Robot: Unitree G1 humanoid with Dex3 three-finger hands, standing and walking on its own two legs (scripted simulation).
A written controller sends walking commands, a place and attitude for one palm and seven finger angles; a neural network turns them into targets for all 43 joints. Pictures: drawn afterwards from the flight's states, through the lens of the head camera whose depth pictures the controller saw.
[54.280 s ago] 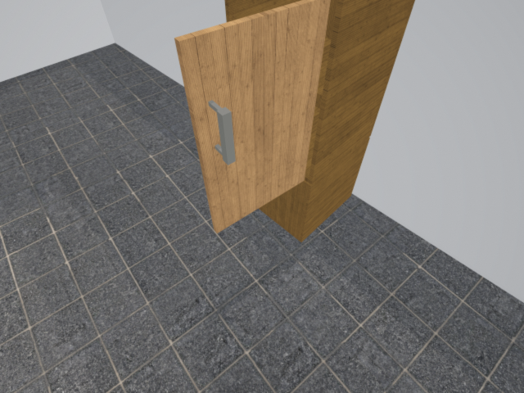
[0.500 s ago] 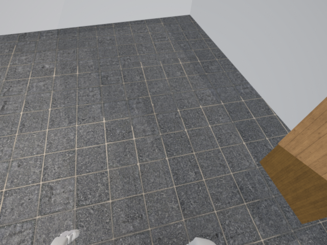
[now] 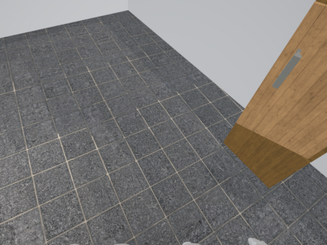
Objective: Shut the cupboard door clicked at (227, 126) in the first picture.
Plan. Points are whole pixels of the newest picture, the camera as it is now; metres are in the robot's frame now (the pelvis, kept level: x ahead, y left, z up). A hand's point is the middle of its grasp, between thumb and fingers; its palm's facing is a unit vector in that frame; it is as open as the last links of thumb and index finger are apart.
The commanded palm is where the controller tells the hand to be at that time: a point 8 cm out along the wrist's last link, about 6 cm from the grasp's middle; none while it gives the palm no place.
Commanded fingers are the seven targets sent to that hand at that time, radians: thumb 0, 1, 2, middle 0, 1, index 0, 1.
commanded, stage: turn to face it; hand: left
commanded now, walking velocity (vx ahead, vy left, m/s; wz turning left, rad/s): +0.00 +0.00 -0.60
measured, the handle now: (286, 69) +0.69 -0.40 +0.06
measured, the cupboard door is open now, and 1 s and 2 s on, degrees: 22 22 22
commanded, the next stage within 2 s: take the last steps up to it in 0.80 s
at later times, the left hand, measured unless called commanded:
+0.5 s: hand (109, 229) +0.17 +0.15 -0.15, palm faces -0.29 -0.92 -0.27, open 7.4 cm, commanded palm none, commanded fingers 0.00 0.90 0.90 -0.20 -0.30 -0.20 -0.30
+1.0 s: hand (117, 211) +0.22 +0.14 -0.15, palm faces -0.45 -0.87 -0.21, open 7.4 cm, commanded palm none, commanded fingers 0.00 0.90 0.90 -0.20 -0.30 -0.20 -0.30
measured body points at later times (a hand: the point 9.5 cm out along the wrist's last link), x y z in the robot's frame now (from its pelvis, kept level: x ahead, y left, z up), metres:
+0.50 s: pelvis +0.02 -0.02 +0.00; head +0.06 -0.05 +0.45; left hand +0.19 +0.19 -0.12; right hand -0.01 -0.30 -0.14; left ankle +0.02 +0.11 -0.66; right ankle -0.03 -0.14 -0.73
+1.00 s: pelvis +0.05 +0.00 +0.01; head +0.09 -0.01 +0.46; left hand +0.24 +0.18 -0.13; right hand -0.04 -0.23 -0.13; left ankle +0.09 +0.10 -0.73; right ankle -0.04 -0.11 -0.69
